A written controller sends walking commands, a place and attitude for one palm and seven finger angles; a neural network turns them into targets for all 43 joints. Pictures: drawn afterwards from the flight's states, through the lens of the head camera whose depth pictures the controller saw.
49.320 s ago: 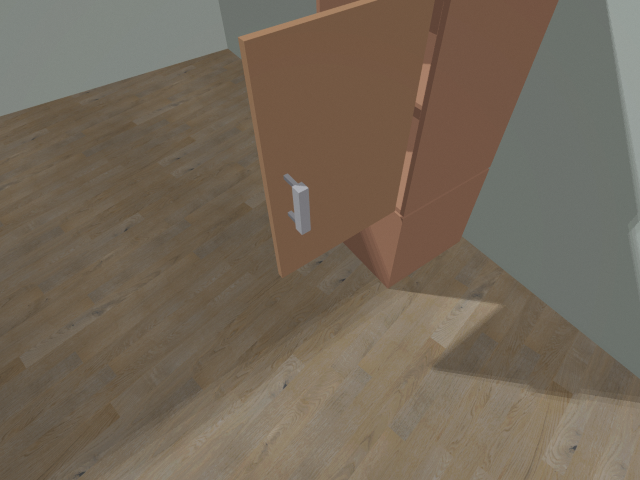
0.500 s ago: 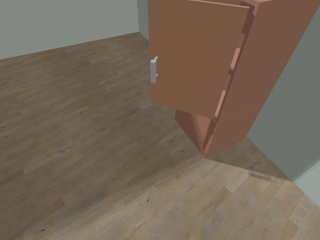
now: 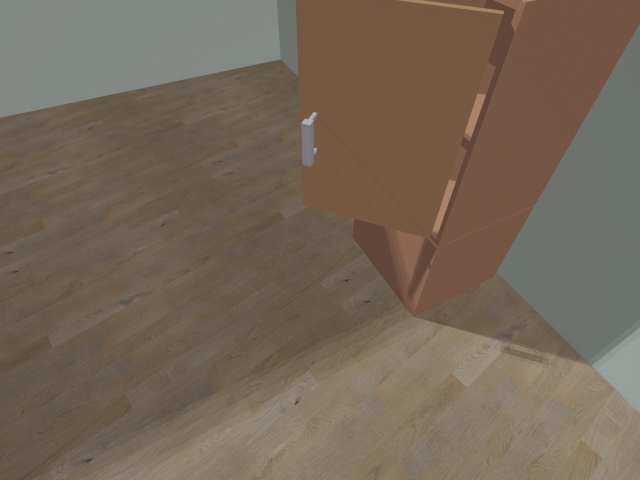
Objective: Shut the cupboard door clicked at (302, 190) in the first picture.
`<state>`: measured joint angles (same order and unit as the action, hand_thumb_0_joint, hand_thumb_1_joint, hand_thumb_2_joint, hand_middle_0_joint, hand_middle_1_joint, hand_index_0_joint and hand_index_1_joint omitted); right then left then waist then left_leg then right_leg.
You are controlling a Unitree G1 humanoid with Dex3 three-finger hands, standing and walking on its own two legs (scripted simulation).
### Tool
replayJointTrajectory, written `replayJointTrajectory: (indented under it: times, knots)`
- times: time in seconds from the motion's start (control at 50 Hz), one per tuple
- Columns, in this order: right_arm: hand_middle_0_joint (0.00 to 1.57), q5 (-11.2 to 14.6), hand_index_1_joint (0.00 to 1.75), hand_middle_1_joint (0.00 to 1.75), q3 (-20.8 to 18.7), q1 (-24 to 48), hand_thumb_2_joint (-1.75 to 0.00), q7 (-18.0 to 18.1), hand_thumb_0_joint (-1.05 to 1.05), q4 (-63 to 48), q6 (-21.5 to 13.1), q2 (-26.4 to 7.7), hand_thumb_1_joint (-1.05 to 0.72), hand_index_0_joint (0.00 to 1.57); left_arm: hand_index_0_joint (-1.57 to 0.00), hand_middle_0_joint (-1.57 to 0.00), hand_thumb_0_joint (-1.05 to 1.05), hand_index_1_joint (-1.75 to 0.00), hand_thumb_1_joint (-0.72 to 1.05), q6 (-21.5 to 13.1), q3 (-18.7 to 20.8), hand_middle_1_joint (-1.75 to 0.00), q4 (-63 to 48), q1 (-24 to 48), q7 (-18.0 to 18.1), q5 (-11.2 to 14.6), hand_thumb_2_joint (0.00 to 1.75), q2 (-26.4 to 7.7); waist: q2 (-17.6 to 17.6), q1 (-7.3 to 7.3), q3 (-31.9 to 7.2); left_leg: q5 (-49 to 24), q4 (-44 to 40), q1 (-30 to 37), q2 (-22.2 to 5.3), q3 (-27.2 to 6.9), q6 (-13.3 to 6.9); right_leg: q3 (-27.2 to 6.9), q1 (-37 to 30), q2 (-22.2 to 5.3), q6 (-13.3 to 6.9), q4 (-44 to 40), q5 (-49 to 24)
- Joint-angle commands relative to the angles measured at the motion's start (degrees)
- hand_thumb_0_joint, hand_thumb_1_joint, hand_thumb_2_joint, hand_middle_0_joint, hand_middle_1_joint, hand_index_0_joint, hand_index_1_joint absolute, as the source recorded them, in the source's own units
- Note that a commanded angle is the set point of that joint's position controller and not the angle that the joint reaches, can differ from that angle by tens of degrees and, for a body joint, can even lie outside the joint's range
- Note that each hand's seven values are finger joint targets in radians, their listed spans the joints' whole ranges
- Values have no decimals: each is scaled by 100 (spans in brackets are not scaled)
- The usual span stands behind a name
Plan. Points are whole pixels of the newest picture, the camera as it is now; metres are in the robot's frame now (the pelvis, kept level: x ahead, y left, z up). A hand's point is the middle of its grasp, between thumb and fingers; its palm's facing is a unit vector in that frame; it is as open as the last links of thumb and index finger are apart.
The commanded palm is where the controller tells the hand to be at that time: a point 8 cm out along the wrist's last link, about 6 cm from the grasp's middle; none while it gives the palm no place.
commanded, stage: look to check the result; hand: left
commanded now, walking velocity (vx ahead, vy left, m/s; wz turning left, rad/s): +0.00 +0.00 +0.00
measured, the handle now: (311, 139) +0.90 +0.08 -0.09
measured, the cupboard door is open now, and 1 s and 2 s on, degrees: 42 42 42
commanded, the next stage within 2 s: walk to a spot facing it in 0.10 s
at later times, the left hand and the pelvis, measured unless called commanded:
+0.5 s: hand out of the picture +0.05 +0.21 -0.18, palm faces +0.12 -0.96 -0.27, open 7.4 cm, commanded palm none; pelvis +0.00 +0.00 -0.01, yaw +7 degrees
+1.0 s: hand out of the picture -0.02 +0.22 -0.17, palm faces +0.42 -0.85 -0.32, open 7.4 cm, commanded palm none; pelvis -0.02 -0.01 -0.02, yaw +26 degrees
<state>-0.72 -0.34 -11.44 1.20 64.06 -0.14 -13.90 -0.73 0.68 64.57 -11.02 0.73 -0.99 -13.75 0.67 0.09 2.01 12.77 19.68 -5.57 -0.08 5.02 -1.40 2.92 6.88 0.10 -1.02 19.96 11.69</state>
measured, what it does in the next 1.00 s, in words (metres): steps on the spot, turning left: right foot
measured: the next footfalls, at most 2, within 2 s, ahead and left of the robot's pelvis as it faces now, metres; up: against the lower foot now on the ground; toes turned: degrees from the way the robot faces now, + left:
right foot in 0.94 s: +0.06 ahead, -0.12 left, +0.00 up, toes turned +23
left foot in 1.26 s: -0.05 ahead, +0.14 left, +0.00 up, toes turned +44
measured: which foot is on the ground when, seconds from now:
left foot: down 0.00-0.94, up 0.96-1.00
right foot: down 0.00-0.60, up 0.62-0.92, down 0.94-1.00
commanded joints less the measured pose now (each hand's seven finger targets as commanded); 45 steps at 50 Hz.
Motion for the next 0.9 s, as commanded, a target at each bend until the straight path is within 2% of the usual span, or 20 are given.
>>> replayJointTrajectory:
  times: [0.0,0.22,0.28,0.32,0.38,0.42,0.46,0.5,0.54,0.56,0.58,0.6,0.62,0.66,0.7,0.76,0.8,0.84,0.86,0.88]
  knots:
    - [20,1,30,30,-149,23,-90,53,0,-258,-93,-982,-90,20,-20,-20,0,-30,90,-99,190,-30,-241,10,60,32,90,-1006,-91,33,-93,-971,-397,-24,-741,-713,-48,-674,-17,-694,-187,-336,-1126]
    - [20,-3,30,30,-167,268,-90,33,0,-325,-100,-1218,-90,20,-20,-20,0,-30,90,-119,230,-30,-327,277,49,37,90,-1246,2,37,-233,-1331,-384,49,-760,-739,-3,-601,-231,-758,-188,-291,-1551]
    - [20,-4,30,30,-65,80,-90,5,0,-327,4,-683,-90,20,-20,-20,0,-30,90,7,174,-30,-316,11,103,50,90,-804,-15,6,-227,-1546,-115,-190,-697,-744,72,-406,-226,-853,-78,25,-1556]
    - [20,-8,30,30,-91,19,-90,-6,0,-396,76,-653,-90,20,-20,-20,0,-30,90,69,216,-30,-373,-101,124,45,90,-831,-76,-23,-176,-1559,153,-444,-621,-765,98,-352,-220,-939,-110,222,-1593]
    - [20,7,30,30,-178,-5,-90,-29,0,-586,142,-619,-90,20,-20,-20,0,-30,90,103,349,-30,-548,-253,151,22,90,-1028,-541,-97,-322,-1140,986,-986,-319,-591,186,-565,-490,-1474,-452,226,-1913]
    - [20,-9,30,30,-252,90,-90,-33,0,-787,216,-541,-90,20,-20,-20,0,-30,90,109,420,-30,-680,-370,172,1,90,-1088,-998,-190,-187,1011,2313,-1560,-132,-397,261,-847,-527,-2089,-984,13,-2412]
    - [20,14,30,30,-316,119,-90,-50,0,-982,260,-500,-90,20,-20,-20,0,-30,90,119,473,-30,-867,-206,208,-74,90,-1066,-911,-133,-32,1911,3289,-1821,-305,-521,238,-782,-216,-2469,-1257,45,-2627]
    - [20,30,30,30,-320,-48,-90,-120,0,-1048,275,-331,-90,20,-20,-20,0,-30,90,114,499,-30,-1076,119,182,-91,90,-1082,-703,82,43,1680,2678,-1585,-450,-453,283,-162,45,-2281,-946,408,-2587]
    - [20,-7,30,30,-329,-315,-90,-154,0,-1042,270,-290,-90,20,-20,-20,0,-30,90,137,516,-30,-1165,125,148,-43,90,-1052,-564,207,-17,509,1613,-882,-361,-137,292,198,559,-2039,-531,868,-1800]
    - [20,-27,30,30,-370,-558,-90,-177,0,-1020,241,-467,-90,20,-20,-20,0,-30,90,175,510,-30,-1213,113,124,-23,90,-922,43,317,-84,-451,836,-328,-558,-584,150,531,1153,-1671,-146,1498,-795]
    - [20,-106,30,30,-486,-773,-90,-153,0,-1086,211,-1021,-90,20,-20,-20,0,-30,90,241,474,-30,-1365,-58,97,27,90,-582,1757,335,-32,-1604,42,-317,-1664,-2442,-413,856,1938,-767,382,2628,1419]
    - [20,-168,30,30,-587,-990,-90,-96,0,-1060,236,-1318,-90,20,-20,-20,0,-30,90,265,435,-30,-1616,293,104,-7,90,-527,1681,542,22,-954,-533,-749,-2269,-3348,-1034,256,2088,-401,351,3707,2606]
    - [20,-160,30,30,-589,-976,-90,-65,0,-1081,218,-1291,-90,20,-20,-20,0,-30,90,308,474,-30,-1652,448,106,-51,90,-510,1143,464,-27,182,-700,-975,-2059,-3396,-975,-186,2233,-441,265,4277,2199]
    - [20,-141,30,30,-516,-478,-90,-10,0,-1252,163,-1045,-90,20,-20,-20,0,-30,90,275,511,-30,-1587,412,57,-58,90,-524,902,232,104,553,-627,-1265,-1678,-2992,-811,-431,2383,-521,301,4459,1448]
    - [20,-141,30,30,-501,-343,-90,15,0,-1303,122,-989,-90,20,-20,-20,0,-30,90,217,488,-30,-1543,221,23,-23,90,-403,600,152,-206,-371,-311,-791,-1428,-2609,-824,-377,2314,-409,359,3962,1336]
    - [20,-132,30,30,-547,-457,-90,20,0,-1280,137,-1044,-90,20,-20,-20,0,-30,90,181,434,-30,-1609,161,29,10,90,-310,538,205,-570,-1153,-37,-375,-1303,-2580,-887,-287,2015,-188,370,3131,1491]
    - [20,-140,30,30,-578,-394,-90,1,0,-1311,177,-1033,-90,20,-20,-20,0,-30,90,181,430,-30,-1629,58,51,15,90,-267,657,182,-604,-1272,7,-522,-1197,-2584,-834,-219,1657,-67,355,2637,1416]
    - [20,-118,30,30,-604,-175,-90,-25,0,-1402,228,-998,-90,20,-20,-20,0,-30,90,180,449,-30,-1574,-282,71,26,90,-317,803,22,-554,-1040,127,-1042,-1001,-2542,-692,-145,948,51,335,1837,1063]
    - [20,-83,30,30,-610,-13,-90,-37,0,-1459,248,-963,-90,20,-20,-20,0,-30,90,154,478,-30,-1523,-571,78,19,90,-413,751,-124,-585,-709,284,-1420,-786,-2433,-535,-105,375,80,328,1174,605]
    - [20,-42,30,30,-600,79,-90,-59,0,-1541,268,-770,-90,20,-20,-20,0,-30,90,124,532,-30,-1489,-783,109,-1,90,-572,326,-231,-530,64,567,-2068,-472,-2286,-282,-357,-274,-222,237,306,455]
